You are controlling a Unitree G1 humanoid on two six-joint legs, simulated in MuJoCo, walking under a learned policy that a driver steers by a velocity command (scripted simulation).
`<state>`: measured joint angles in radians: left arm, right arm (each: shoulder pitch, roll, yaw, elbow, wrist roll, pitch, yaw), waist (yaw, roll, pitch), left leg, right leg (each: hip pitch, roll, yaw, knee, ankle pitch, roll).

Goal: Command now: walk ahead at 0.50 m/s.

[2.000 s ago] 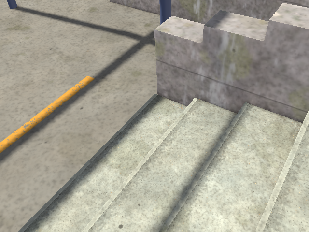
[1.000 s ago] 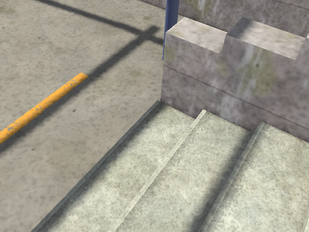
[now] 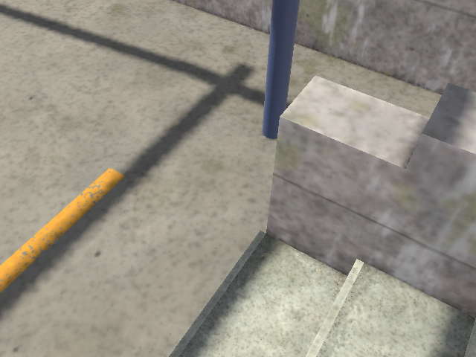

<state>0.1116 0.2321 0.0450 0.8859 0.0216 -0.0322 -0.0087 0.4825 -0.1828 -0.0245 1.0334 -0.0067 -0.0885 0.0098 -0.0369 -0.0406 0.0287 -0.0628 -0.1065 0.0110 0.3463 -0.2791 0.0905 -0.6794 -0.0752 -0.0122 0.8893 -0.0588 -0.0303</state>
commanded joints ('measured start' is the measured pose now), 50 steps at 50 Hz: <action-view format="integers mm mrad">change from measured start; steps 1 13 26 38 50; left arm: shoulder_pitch -106 226 168 397 128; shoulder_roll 19 153 82 170 19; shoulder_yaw -14 39 33 -7 -97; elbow -77 -1 48 145 -114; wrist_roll -9 -9 -2 93 50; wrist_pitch -11 -41 -108 -84 -38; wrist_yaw -15 1 20 -31 -26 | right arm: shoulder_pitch -25 27 -261 -217 -284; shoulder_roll -149 -163 -131 -184 -219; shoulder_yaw -20 -29 -57 -64 -12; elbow -72 -117 -276 -201 -205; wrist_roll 11 -9 -39 -93 -43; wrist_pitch -14 45 126 7 -80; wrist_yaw -11 -14 42 34 43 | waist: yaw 7 117 17 -11 105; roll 107 -20 -6 143 26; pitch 45 -192 16 20 17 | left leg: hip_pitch -79 -520 -456 -75 -844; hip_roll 280 98 156 80 118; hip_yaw -173 -88 -92 126 -268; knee -173 836 443 19 -18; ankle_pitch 638 -203 581 366 -15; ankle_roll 77 -5 -9 20 187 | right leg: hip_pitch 133 886 442 453 431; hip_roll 22 -284 -171 -156 -41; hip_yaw -37 429 -34 -114 -17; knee -201 -573 -533 61 50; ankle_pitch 127 -108 -90 45 -2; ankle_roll -13 -235 -127 -109 56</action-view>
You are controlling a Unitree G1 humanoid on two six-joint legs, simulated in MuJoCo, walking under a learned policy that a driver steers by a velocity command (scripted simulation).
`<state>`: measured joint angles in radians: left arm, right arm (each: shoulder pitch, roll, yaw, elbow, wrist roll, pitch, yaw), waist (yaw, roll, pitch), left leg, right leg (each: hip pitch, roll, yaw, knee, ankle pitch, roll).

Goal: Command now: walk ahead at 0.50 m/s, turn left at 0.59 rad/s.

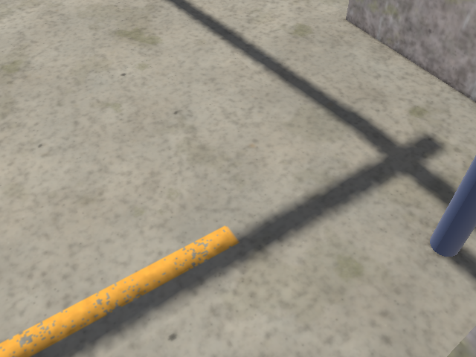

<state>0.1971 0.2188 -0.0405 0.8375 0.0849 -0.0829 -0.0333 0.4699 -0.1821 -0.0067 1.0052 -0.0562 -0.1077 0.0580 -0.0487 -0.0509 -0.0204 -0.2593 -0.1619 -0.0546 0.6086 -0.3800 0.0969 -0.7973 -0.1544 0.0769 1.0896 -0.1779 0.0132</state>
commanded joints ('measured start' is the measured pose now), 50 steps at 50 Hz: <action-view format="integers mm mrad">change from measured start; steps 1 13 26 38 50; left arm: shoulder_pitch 39 -50 208 50 -211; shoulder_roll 38 -66 165 103 104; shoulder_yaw -16 -45 118 112 106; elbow -69 -31 63 -100 -176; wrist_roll -18 0 -101 -73 -99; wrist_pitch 2 -78 4 -16 -12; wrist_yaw -5 59 60 69 -21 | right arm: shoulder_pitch -198 -223 -196 -313 -153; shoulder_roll -256 -66 -164 -176 -221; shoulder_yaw -42 12 -81 -74 -103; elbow -171 -260 -257 -230 -166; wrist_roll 4 -87 105 65 76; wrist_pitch -59 35 101 27 56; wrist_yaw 3 15 9 -56 -74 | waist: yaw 90 1 -33 118 2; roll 61 35 74 85 131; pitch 75 74 -74 0 10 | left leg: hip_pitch -587 -558 241 -73 324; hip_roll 177 310 132 331 393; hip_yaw -223 -112 127 -153 10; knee -221 589 -200 -339 -239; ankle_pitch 125 448 617 507 686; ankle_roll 183 -22 73 182 55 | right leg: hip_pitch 579 297 393 52 130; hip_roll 88 -133 -74 -21 138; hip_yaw -134 208 -207 1 -109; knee -195 -667 111 -66 -493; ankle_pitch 136 -270 240 98 40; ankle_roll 23 -241 -59 42 -109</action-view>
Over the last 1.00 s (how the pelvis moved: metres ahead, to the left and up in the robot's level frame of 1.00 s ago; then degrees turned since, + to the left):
0.52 0.05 -0.14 26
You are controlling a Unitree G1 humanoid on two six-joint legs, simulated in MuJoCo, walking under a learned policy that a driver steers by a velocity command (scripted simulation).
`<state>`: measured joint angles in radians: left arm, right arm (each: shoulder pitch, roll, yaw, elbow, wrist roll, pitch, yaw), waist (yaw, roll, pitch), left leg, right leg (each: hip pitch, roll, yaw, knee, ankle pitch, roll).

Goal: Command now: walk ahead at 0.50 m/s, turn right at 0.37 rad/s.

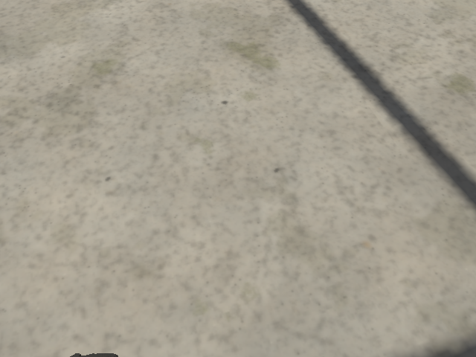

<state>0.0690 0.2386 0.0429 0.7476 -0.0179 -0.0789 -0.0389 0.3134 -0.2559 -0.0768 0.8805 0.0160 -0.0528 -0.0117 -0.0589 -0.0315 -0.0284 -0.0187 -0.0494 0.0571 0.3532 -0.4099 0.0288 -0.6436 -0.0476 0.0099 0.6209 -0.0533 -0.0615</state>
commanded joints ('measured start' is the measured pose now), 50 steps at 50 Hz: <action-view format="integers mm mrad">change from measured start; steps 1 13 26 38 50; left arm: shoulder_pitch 4 106 90 126 259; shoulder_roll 107 191 141 118 265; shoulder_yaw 37 69 70 58 88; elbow -64 -82 -164 -188 -180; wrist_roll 10 7 -5 -3 53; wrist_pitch -15 5 86 125 87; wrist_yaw -15 42 82 70 44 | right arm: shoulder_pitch -22 -113 -210 -242 -305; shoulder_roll -157 -85 -141 -130 -156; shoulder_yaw -33 0 -20 -22 -33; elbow -51 -186 -229 -252 -269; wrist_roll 7 -26 -25 -37 -9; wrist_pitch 5 -2 -27 54 47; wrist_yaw -5 -39 -17 -40 -15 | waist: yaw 67 28 19 56 143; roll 111 -16 -67 191 -172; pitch -39 -96 -126 -106 -37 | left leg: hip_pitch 50 -586 -205 -139 -735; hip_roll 252 75 102 299 101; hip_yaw -58 -119 -220 -190 -84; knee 129 632 28 -37 685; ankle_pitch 878 129 497 542 -137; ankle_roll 102 -92 -13 208 -54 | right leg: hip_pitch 143 408 373 88 515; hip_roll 76 -84 33 28 -306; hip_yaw -85 233 424 22 504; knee -53 -266 7 433 -406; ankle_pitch -80 673 80 -360 -413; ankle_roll -54 -197 -49 151 -241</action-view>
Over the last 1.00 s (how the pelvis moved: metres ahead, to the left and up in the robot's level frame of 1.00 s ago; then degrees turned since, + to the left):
0.54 0.08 -0.11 17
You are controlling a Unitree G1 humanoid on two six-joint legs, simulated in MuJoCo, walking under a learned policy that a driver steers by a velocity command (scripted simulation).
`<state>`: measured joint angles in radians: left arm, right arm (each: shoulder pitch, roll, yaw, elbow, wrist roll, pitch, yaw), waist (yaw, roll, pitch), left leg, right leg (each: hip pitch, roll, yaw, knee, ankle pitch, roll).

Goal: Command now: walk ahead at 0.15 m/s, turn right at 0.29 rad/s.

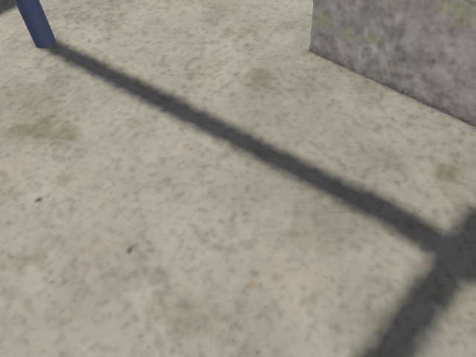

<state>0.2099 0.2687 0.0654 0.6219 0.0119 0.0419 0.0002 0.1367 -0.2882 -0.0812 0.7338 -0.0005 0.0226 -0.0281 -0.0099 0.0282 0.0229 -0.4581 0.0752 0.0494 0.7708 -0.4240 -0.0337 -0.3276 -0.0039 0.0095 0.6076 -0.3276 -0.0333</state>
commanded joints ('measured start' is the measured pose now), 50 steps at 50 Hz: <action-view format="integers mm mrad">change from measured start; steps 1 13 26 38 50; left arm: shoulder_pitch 85 131 105 -74 -44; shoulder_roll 197 169 153 36 67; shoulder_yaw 53 43 26 -4 -2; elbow -34 49 34 20 50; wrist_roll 11 -22 -42 -9 -1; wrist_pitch -50 -115 -145 -109 -85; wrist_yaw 7 13 4 -2 -4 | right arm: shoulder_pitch -112 -117 268 122 139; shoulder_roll -129 -62 -182 -126 -93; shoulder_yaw -36 -12 -26 7 24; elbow -107 -43 33 57 86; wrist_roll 18 18 14 5 21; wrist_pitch -32 -87 -118 -89 -14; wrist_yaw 5 42 53 15 15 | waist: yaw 65 68 -94 -18 21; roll -221 -164 174 62 -113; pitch -45 11 -171 -71 -200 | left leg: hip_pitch -327 -204 701 343 -22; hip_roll -11 -15 303 81 -31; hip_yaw -87 -65 -672 -68 -138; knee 266 -95 -519 -518 244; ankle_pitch -19 346 -100 921 -264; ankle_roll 25 7 321 212 -17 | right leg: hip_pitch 193 239 -522 -170 287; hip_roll -303 -231 -16 -37 -318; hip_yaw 468 231 110 -10 326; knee -420 -476 634 44 -226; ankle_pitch -304 -2 -189 359 602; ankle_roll -213 -167 10 62 -240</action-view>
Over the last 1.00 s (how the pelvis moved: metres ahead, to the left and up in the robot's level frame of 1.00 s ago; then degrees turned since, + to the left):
0.22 -0.06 0.00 -34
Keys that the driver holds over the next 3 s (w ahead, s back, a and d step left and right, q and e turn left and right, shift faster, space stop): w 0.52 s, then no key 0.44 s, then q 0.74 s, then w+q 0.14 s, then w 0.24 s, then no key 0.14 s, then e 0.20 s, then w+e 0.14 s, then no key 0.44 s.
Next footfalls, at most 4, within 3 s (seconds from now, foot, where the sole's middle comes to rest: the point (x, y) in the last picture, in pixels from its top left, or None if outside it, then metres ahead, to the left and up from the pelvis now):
0.46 left None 0.23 0.14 -0.77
0.90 right None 0.45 -0.07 -0.77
1.26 left None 0.35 0.17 -0.77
1.78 right None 0.43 -0.03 -0.77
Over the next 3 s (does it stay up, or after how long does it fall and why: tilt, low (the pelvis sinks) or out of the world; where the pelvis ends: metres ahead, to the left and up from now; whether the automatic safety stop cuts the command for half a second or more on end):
stays up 0.58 0.20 0.01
